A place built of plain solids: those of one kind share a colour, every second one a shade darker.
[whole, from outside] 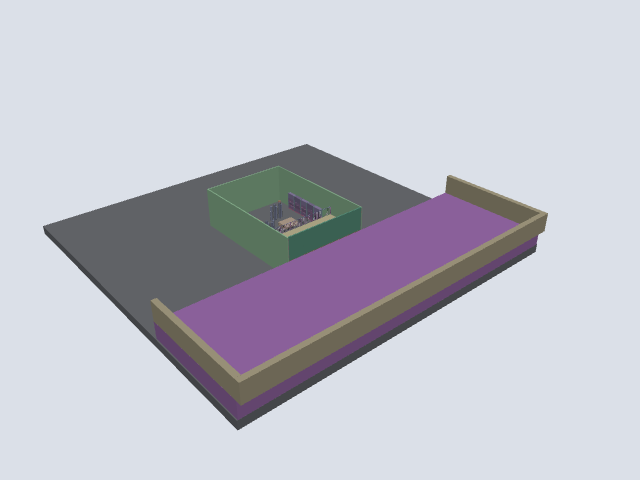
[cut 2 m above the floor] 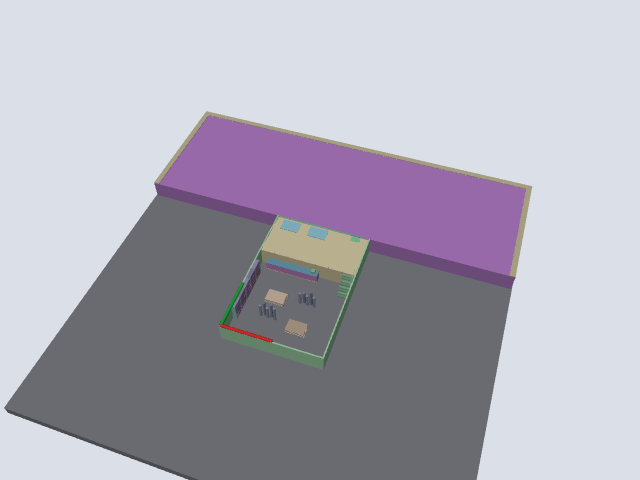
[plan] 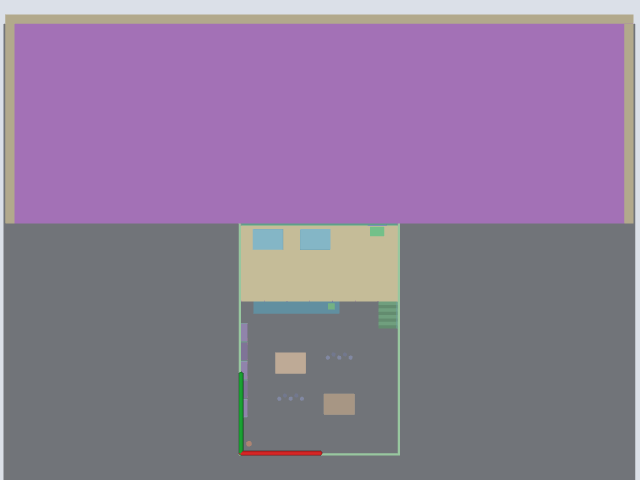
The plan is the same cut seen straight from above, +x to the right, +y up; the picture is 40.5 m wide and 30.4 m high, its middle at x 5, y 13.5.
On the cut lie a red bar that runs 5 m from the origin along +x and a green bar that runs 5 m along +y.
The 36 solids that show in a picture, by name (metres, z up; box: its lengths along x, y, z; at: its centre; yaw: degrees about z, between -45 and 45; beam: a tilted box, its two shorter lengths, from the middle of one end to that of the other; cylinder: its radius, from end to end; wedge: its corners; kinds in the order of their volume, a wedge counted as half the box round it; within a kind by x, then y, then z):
{
 "street_ground_1": {"box": [39.8, 12.65, 1.98], "at": [4.96, 20.86, 0.94]},
 "upper_1": {"box": [10.02, 4.84, 1.98], "at": [4.96, 12.02, 0.94]},
 "street_hedge_1": {"box": [0.6, 12.65, 2.2], "at": [-14.64, 20.86, 3.03]},
 "street_hedge_2": {"box": [39.8, 0.6, 2.2], "at": [4.96, 27.49, 3.03]},
 "street_hedge_3": {"box": [0.6, 12.65, 2.2], "at": [24.56, 20.86, 3.03]},
 "wall_1": {"box": [0.15, 14.69, 4.74], "at": [-0.07, 7.2, 2.32]},
 "wall_2": {"box": [4.38, 0.15, 4.74], "at": [2.04, -0.07, 2.32]},
 "wall_3": {"box": [1.5, 0.15, 4.74], "at": [4.68, -0.07, 2.32]},
 "wall_4": {"box": [4.94, 0.15, 4.74], "at": [7.6, -0.07, 2.32]},
 "wall_5": {"box": [0.15, 14.69, 4.74], "at": [9.99, 7.2, 2.32]},
 "shelves_body_1": {"box": [0.4, 1.16, 2.1], "at": [0.2, 2.85, 1.0]},
 "shelves_body_2": {"box": [0.4, 1.16, 2.1], "at": [0.2, 4.05, 1.0]},
 "shelves_body_3": {"box": [0.4, 1.16, 2.1], "at": [0.2, 5.25, 1.0]},
 "shelves_body_4": {"box": [0.4, 1.16, 2.1], "at": [0.2, 6.45, 1.0]},
 "shelves_body_5": {"box": [0.4, 1.16, 2.1], "at": [0.2, 7.65, 1.0]},
 "window_wall_1": {"box": [8.02, 0.15, 2.76], "at": [4.01, 14.46, 3.31]},
 "window_wall_2": {"box": [1.2, 0.15, 2.76], "at": [8.62, 14.46, 3.31]},
 "window_wall_3": {"box": [0.7, 0.15, 2.76], "at": [9.57, 14.46, 3.31]},
 "counter_1": {"box": [5.42, 0.7, 1.05], "at": [3.51, 9.24, 0.47]},
 "rug_1": {"box": [1.9, 1.3, 0.08], "at": [3.12, 5.68, 0.42]},
 "rug_2": {"box": [1.9, 1.3, 0.035], "at": [6.2, 3.1, 0.34]},
 "stair_step_1": {"box": [1.26, 0.25, 0.07], "at": [9.34, 8.02, 0.18]},
 "stair_step_2": {"box": [1.26, 0.25, 0.07], "at": [9.34, 8.23, 0.39]},
 "stair_step_3": {"box": [1.26, 0.25, 0.07], "at": [9.34, 8.44, 0.6]},
 "stair_step_4": {"box": [1.26, 0.25, 0.07], "at": [9.34, 8.66, 0.82]},
 "stair_step_5": {"box": [1.26, 0.25, 0.07], "at": [9.34, 8.87, 1.03]},
 "stair_step_6": {"box": [1.26, 0.25, 0.07], "at": [9.34, 9.09, 1.25]},
 "stair_step_7": {"box": [1.26, 0.25, 0.07], "at": [9.34, 9.3, 1.46]},
 "stair_step_8": {"box": [1.26, 0.23, 0.07], "at": [9.34, 9.5, 1.67]},
 "upper_rug_1": {"box": [1.9, 1.3, 0.035], "at": [1.69, 13.52, 2.01]},
 "upper_rug_2": {"box": [1.9, 1.3, 0.035], "at": [4.7, 13.55, 2.01]},
 "counter_top_1": {"box": [5.46, 0.78, 0.04], "at": [3.51, 9.22, 1.02]},
 "back_stallriser_1": {"box": [8.02, 0.05, 0.3], "at": [4.01, 14.41, 2.08]},
 "till_1": {"box": [0.42, 0.4, 0.28], "at": [5.72, 9.29, 1.18]},
 "door_mat_1": {"box": [0.9, 0.6, 0.07], "at": [8.62, 14.04, 1.91]},
 "shelves_cheek_1": {"box": [0.41, 0.032, 2.1], "at": [0.21, 2.29, 1.0]}
}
